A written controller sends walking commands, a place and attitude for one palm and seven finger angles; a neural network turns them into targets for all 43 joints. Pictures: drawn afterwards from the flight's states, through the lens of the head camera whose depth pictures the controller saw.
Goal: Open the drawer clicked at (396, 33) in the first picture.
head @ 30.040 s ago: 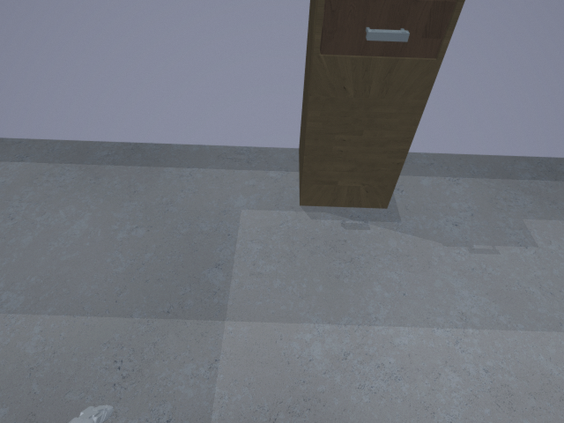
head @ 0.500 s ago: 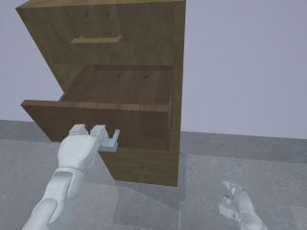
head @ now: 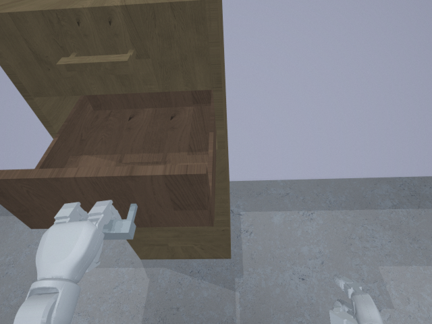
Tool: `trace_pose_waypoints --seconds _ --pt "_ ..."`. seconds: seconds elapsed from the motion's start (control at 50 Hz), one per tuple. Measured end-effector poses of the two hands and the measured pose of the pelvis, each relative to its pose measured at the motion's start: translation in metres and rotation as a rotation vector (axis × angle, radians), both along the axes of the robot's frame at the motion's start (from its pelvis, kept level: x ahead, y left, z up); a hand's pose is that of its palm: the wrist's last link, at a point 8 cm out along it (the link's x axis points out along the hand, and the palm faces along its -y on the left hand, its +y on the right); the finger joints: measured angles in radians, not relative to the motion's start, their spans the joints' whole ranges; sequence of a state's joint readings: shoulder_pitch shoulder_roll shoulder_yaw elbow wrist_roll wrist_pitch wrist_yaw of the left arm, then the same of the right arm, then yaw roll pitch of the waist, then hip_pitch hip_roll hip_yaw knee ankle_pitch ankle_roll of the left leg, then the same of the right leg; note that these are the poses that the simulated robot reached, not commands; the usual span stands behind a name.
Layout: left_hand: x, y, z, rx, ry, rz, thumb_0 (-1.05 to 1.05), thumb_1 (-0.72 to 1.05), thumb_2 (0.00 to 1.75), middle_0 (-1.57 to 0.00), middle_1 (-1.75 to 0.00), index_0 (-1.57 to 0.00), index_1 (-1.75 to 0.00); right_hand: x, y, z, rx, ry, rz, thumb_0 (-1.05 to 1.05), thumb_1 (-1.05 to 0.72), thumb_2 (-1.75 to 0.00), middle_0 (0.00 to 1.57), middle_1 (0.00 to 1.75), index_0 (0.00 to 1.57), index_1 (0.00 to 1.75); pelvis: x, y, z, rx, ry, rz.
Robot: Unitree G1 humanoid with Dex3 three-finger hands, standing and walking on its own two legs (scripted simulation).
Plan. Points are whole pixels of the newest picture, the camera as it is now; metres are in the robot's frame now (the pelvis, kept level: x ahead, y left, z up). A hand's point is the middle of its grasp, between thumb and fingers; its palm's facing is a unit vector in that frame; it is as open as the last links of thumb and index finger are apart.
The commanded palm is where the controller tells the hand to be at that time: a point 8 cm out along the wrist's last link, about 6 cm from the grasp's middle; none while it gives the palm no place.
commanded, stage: pull the drawer open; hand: left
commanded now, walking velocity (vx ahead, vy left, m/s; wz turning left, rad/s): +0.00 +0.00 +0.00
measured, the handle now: (100, 219) +0.27 +0.23 +0.08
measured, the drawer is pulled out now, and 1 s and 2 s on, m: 0.23 0.30 0.30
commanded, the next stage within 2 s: open the thumb to release the handle in 0.60 s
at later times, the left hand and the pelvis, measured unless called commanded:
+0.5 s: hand (75, 304) +0.14 +0.23 +0.06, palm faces +0.02 -0.11 -0.99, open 6.1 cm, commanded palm +0.10 +0.23 +0.12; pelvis +0.00 +0.00 -0.01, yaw +1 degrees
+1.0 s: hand (75, 297) +0.15 +0.23 +0.06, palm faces +0.06 -0.08 -1.00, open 8.0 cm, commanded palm +0.12 +0.24 +0.12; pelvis -0.02 -0.01 +0.00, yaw +2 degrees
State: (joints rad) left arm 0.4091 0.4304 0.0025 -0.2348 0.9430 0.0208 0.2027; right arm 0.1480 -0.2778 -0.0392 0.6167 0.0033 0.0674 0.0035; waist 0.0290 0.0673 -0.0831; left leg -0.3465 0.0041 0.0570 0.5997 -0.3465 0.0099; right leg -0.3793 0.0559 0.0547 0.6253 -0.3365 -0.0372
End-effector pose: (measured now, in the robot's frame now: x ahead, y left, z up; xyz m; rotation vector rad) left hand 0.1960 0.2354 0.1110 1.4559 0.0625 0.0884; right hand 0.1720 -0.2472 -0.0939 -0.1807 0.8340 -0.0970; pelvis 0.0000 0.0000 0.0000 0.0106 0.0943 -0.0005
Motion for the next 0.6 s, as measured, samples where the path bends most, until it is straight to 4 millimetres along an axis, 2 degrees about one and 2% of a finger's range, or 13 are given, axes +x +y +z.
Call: trace_pose_waypoints --seconds 0.08,0.2,0.3,0.38,0.48,0.6 --pt "-0.019 -0.001 0.0 0.0 -0.004 0.004 0.05 0.68 0.73 -0.29 -1.35 -0.37 -1.3 0.011 0.006 0.0 0.009 -0.012 0.023 0.02 -0.9 -0.9 0.19 0.3 0.2 0.3 0.003 0.003 -0.002 -0.003 0.01 0.002" --pt "-0.044 -0.003 0.001 0.003 0.0 0.011 0.05 0.67 0.74 -0.3 -1.34 -0.38 -1.3 0.035 0.03 0.002 0.056 -0.064 0.083 0.02 -0.9 -0.9 0.19 0.3 0.2 0.3 0.005 0.005 -0.005 -0.007 0.013 0.008" --pt "-0.059 -0.005 0.001 0.005 0.002 0.026 0.05 0.66 0.75 -0.3 -1.33 -0.38 -1.31 0.051 0.052 0.007 0.097 -0.108 0.14 0.01 -0.9 -0.9 0.2 0.3 0.2 0.3 0.004 0.005 -0.007 -0.009 0.009 0.013" --pt "-0.068 -0.006 0.001 0.002 0.003 0.038 0.05 0.66 0.75 -0.3 -1.33 -0.39 -1.32 0.056 0.063 0.01 0.114 -0.128 0.175 0.01 -0.9 -0.9 0.2 0.3 0.2 0.3 0.004 0.004 -0.007 -0.011 0.002 0.015" --pt "-0.075 -0.006 0.001 0.0 0.004 0.035 0.05 0.66 0.75 -0.29 -1.32 -0.39 -1.31 0.053 0.064 0.013 0.101 -0.128 0.193 0.01 -0.9 -0.9 0.2 0.3 0.2 0.3 0.002 0.002 -0.007 -0.013 -0.008 0.015" --pt "-0.074 -0.006 0.001 0.006 -0.005 0.028 0.04 0.66 0.76 -0.3 -1.32 -0.39 -1.31 0.043 0.051 0.01 0.068 -0.102 0.176 0.01 -0.9 -0.9 0.2 0.3 0.2 0.3 -0.001 0.0 -0.007 -0.015 -0.015 0.014"
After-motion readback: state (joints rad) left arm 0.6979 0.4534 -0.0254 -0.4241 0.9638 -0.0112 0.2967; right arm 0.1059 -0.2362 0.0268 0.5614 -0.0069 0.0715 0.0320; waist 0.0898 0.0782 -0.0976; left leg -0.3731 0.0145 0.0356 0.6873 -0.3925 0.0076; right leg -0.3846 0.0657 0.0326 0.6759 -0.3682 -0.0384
